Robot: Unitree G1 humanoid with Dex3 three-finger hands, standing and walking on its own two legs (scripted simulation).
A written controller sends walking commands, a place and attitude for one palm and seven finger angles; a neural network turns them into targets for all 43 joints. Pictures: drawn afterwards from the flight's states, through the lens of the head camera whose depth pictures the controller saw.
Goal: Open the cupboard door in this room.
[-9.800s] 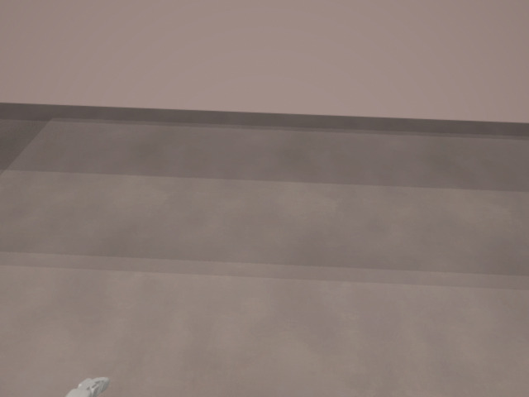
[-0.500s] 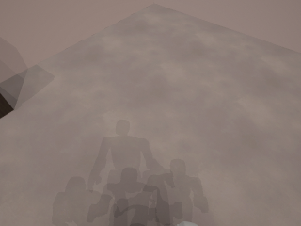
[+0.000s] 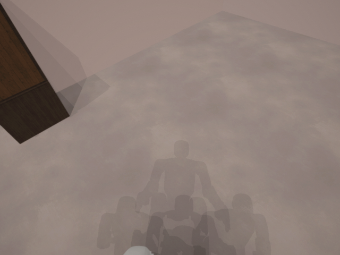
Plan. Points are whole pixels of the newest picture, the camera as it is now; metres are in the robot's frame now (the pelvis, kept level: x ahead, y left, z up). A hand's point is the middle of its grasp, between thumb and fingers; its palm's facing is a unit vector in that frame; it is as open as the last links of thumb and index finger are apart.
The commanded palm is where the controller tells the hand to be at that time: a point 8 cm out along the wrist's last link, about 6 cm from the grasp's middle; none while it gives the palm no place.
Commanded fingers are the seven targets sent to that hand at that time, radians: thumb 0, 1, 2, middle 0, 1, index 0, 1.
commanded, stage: turn or walk to find it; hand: left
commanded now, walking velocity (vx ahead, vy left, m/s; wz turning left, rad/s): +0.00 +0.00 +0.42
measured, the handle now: out of the picture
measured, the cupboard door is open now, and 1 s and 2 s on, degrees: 0 0 0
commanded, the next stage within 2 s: stand and wait in 0.52 s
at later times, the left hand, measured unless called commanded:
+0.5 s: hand out of the picture +0.00 +0.28 -0.17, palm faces +0.24 -0.94 -0.24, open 7.4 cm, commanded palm none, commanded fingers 0.00 0.90 0.90 -0.20 -0.30 -0.20 -0.30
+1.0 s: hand out of the picture -0.08 +0.17 -0.15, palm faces +0.36 -0.89 -0.26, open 7.3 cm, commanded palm none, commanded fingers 0.00 0.90 0.90 -0.20 -0.30 -0.20 -0.30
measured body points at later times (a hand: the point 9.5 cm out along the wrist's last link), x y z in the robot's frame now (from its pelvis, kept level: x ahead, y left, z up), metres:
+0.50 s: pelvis -0.03 +0.05 +0.00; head -0.01 +0.07 +0.45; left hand -0.02 +0.32 -0.15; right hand +0.08 -0.17 -0.14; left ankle -0.04 +0.15 -0.74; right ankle -0.02 -0.10 -0.67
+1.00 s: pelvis -0.05 -0.02 +0.00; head -0.02 -0.04 +0.45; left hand -0.09 +0.22 -0.13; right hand +0.03 -0.25 -0.17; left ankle -0.15 +0.13 -0.67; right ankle -0.02 -0.08 -0.74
